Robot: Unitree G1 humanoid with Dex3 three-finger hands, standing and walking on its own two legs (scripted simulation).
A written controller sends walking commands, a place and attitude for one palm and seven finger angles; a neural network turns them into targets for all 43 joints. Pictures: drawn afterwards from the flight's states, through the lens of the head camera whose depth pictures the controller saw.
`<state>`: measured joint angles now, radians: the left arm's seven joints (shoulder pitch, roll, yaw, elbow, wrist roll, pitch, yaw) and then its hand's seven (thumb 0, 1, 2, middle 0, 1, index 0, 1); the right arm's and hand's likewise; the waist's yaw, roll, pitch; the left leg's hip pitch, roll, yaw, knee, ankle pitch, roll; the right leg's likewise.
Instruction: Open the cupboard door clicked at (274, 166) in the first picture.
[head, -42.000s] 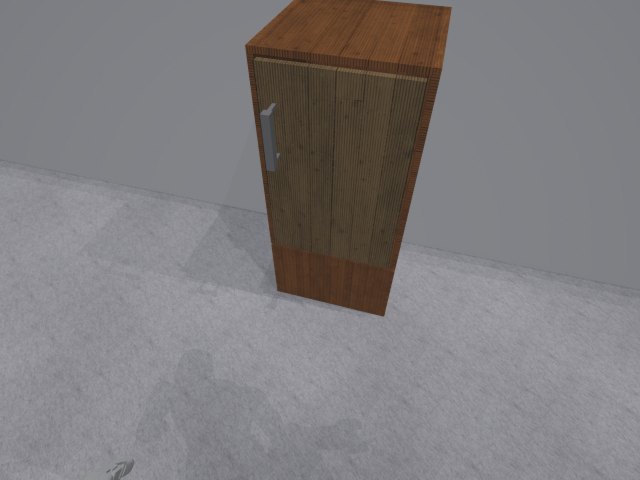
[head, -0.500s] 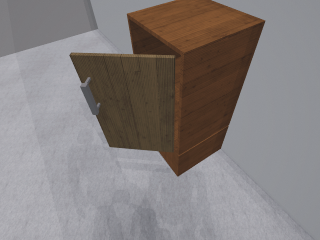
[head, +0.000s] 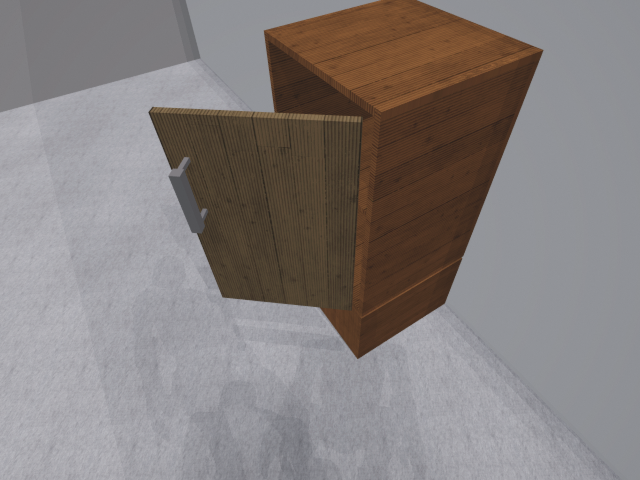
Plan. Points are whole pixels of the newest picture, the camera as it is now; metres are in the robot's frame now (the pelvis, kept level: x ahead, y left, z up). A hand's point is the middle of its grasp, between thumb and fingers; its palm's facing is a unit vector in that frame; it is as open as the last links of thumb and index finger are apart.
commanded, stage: look again from close up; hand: left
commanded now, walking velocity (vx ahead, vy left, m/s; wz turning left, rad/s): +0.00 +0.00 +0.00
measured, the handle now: (191, 196) +0.63 +0.30 -0.04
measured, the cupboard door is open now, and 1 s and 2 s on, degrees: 50 50 50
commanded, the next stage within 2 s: shuffle to correct the standing spot in 0.54 s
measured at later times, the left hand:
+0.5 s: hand out of the picture -0.01 +0.17 -0.17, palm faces +0.04 -0.98 -0.20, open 7.3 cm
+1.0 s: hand out of the picture -0.02 +0.21 -0.18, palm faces +0.05 -0.98 -0.18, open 7.4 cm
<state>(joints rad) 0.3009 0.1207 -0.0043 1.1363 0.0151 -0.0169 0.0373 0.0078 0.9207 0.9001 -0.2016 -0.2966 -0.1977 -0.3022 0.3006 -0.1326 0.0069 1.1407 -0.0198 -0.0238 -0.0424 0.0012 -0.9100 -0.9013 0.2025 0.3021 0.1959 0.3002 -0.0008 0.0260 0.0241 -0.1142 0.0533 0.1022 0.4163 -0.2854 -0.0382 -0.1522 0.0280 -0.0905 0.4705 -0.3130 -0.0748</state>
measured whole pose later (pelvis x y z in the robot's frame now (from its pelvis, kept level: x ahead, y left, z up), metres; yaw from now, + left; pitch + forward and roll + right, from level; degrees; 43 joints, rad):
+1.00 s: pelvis +0.02 +0.04 -0.01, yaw -3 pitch +0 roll +0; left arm 0.36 0.12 0.04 1.11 0.03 0.00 0.03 0.00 0.91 0.90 -0.20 -0.30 -0.20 -0.30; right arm 0.31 -0.16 -0.02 1.10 -0.03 -0.01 -0.03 0.00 -0.91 -0.90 0.20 0.30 0.20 0.30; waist 0.04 -0.01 0.04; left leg -0.18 0.02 0.13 0.53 -0.32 0.01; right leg -0.17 0.00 -0.03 0.54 -0.36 -0.03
